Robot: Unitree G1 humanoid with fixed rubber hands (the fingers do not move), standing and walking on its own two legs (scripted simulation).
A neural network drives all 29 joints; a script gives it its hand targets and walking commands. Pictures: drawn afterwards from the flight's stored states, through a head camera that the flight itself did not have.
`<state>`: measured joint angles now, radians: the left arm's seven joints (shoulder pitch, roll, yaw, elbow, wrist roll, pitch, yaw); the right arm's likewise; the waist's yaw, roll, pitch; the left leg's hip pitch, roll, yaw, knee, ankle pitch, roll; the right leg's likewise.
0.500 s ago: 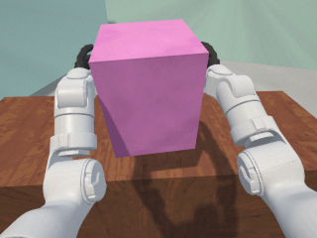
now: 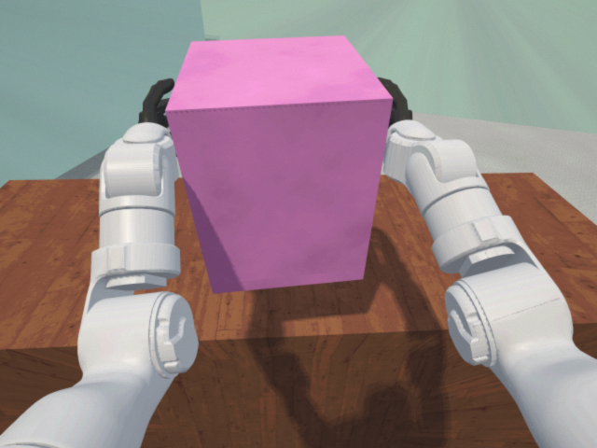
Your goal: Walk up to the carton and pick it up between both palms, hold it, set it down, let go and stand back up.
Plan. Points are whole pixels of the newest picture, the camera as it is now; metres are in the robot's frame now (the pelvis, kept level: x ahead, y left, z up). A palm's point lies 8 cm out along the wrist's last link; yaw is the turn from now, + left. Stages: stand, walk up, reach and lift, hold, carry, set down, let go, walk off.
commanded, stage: hold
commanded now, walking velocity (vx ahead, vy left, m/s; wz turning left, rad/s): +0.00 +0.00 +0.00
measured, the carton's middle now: (279, 163) +0.39 +0.02 +0.25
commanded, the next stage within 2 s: set down in 1.56 s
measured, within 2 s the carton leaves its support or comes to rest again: neither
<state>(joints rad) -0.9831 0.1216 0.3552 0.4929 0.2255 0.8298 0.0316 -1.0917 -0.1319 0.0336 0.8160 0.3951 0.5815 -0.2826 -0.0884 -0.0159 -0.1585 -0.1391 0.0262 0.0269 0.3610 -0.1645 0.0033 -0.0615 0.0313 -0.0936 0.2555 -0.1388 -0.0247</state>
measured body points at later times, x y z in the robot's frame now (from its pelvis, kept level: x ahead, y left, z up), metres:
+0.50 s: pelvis +0.00 +0.00 +0.00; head -0.09 +0.03 +0.44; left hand +0.39 +0.16 +0.29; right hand +0.38 -0.13 +0.29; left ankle +0.02 +0.11 -0.75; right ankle +0.01 -0.10 -0.75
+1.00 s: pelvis +0.00 +0.00 +0.00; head -0.08 +0.03 +0.44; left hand +0.40 +0.16 +0.29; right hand +0.39 -0.13 +0.29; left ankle +0.02 +0.11 -0.75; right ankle +0.01 -0.10 -0.75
